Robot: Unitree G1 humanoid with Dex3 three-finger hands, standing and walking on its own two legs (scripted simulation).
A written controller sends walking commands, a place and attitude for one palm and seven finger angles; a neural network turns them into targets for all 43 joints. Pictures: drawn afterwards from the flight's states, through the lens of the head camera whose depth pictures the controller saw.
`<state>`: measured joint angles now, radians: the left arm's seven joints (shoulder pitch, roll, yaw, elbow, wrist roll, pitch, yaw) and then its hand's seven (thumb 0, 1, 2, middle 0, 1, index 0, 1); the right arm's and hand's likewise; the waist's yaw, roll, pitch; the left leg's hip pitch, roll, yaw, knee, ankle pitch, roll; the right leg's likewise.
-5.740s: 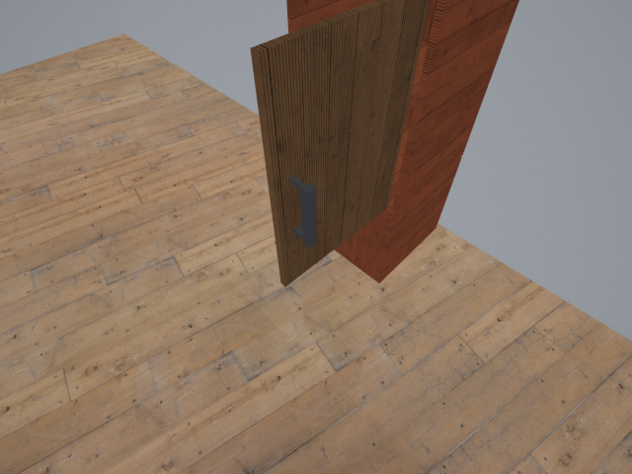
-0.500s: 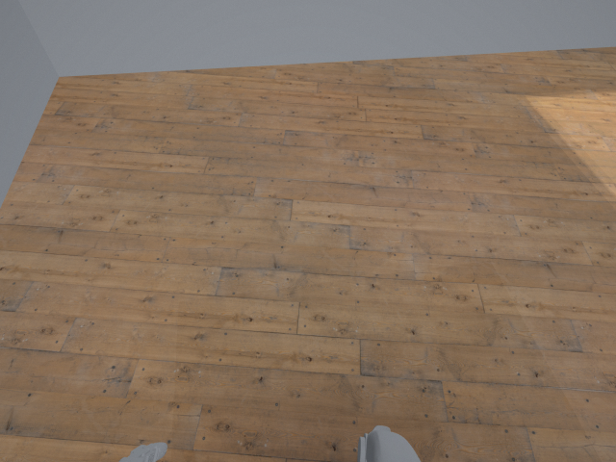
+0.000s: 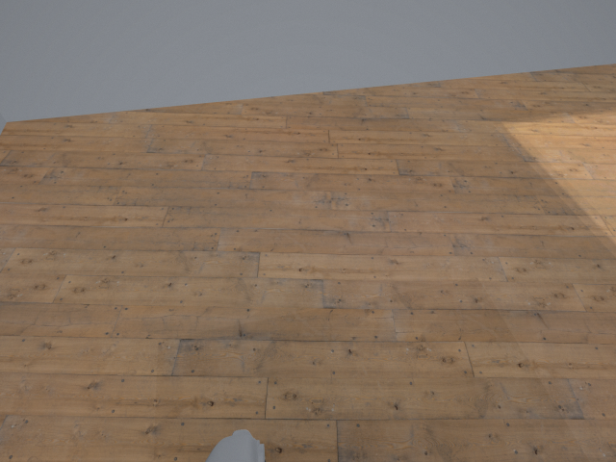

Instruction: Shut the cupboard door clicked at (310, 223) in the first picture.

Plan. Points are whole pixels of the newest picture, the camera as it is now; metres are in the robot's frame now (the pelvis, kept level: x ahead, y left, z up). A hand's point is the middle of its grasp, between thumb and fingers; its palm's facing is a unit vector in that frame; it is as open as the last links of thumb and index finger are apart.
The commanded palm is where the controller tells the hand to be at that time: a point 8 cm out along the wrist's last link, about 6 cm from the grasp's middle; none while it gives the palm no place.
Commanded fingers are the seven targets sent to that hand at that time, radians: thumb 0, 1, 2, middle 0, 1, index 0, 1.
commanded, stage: walk to a spot facing it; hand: left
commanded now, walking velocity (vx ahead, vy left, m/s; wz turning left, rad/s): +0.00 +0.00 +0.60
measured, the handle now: out of the picture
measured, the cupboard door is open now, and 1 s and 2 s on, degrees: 88 88 88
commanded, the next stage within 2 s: none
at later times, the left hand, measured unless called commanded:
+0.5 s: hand (179, 432) +0.19 +0.21 -0.17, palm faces +0.23 -0.94 -0.24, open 7.3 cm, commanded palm none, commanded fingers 0.00 0.90 0.90 -0.20 -0.30 -0.20 -0.30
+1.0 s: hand out of the picture +0.07 +0.13 -0.17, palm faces +0.56 -0.78 -0.28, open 7.3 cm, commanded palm none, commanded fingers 0.00 0.90 0.90 -0.20 -0.30 -0.20 -0.30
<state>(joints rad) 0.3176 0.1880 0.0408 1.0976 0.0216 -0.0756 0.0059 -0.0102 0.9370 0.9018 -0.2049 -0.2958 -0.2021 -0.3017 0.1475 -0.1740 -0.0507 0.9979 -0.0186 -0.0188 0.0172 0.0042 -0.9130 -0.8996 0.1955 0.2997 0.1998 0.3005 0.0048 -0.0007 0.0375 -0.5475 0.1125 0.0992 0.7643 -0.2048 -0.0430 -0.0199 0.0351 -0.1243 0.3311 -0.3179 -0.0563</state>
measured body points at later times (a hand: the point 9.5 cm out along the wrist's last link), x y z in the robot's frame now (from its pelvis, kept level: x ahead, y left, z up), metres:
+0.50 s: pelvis +0.12 -0.01 -0.01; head +0.17 +0.01 +0.44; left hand +0.17 +0.26 -0.15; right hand +0.22 -0.24 -0.15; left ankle +0.17 +0.11 -0.74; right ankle +0.15 -0.16 -0.70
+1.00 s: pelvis +0.17 -0.05 -0.01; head +0.22 -0.02 +0.44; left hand +0.04 +0.17 -0.15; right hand +0.43 -0.20 -0.15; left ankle +0.11 +0.06 -0.72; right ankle +0.15 -0.15 -0.74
